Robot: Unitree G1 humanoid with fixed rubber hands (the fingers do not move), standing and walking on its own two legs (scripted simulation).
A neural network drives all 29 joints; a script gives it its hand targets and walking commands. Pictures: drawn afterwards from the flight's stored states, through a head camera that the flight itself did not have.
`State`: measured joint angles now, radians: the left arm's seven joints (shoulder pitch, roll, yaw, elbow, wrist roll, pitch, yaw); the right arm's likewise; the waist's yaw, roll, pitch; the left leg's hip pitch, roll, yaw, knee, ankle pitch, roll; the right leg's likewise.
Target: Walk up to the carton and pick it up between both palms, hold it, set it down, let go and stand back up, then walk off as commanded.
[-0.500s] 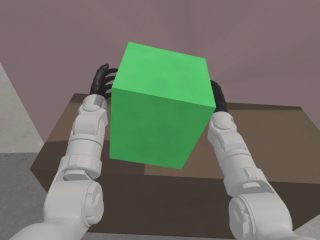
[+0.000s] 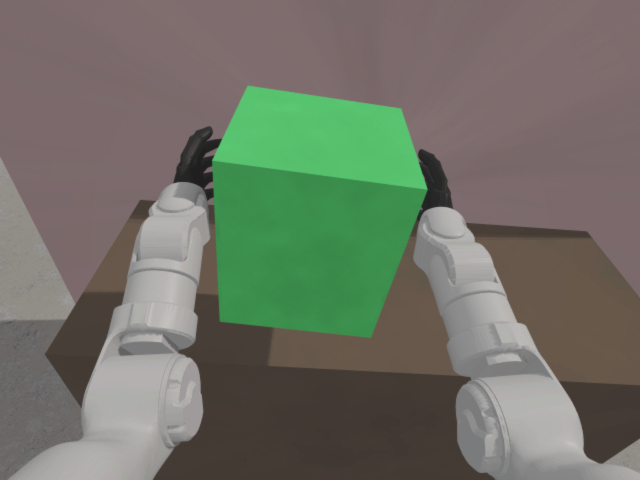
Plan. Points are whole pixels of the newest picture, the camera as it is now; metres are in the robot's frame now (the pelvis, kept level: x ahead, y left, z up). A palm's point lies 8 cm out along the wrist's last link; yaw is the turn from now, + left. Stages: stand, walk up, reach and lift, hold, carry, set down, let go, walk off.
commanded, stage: reach and lift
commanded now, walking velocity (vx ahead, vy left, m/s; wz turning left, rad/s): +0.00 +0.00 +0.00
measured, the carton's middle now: (310, 214) +0.42 +0.04 +0.15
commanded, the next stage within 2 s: hold in 0.62 s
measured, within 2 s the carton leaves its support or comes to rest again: neither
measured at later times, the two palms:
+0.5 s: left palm (194, 178) +0.39 +0.18 +0.22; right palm (444, 205) +0.38 -0.12 +0.21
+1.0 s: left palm (186, 174) +0.37 +0.19 +0.24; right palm (450, 201) +0.37 -0.11 +0.23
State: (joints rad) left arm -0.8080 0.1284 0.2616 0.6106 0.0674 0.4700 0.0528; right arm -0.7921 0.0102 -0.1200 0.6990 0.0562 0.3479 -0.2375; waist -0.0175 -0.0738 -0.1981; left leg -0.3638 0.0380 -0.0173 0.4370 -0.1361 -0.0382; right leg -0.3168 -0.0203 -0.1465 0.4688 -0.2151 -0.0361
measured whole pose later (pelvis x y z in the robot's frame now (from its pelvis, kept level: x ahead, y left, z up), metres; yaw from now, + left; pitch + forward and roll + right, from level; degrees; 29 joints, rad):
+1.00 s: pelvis -0.01 +0.00 +0.00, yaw +0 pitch +0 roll +0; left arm -0.85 0.14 0.26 0.54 0.10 0.64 0.05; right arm -0.84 -0.01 -0.12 0.65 0.09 0.50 -0.24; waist -0.03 -0.06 -0.20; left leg -0.32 0.04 -0.02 0.43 -0.12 -0.04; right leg -0.27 -0.02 -0.15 0.47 -0.21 -0.04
